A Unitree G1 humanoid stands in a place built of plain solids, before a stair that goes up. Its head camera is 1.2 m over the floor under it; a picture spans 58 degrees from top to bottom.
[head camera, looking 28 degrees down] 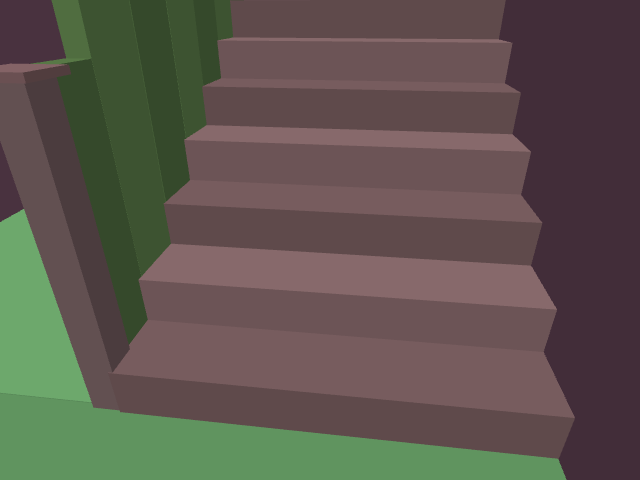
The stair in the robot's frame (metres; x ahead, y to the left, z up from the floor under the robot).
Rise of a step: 0.18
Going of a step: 0.27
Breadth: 1.41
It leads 7 degrees to the right of straight ahead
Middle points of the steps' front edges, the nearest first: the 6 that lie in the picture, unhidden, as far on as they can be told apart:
0.93 -0.02 0.18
1.20 -0.06 0.36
1.47 -0.09 0.54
1.74 -0.12 0.71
2.00 -0.16 0.89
2.27 -0.19 1.07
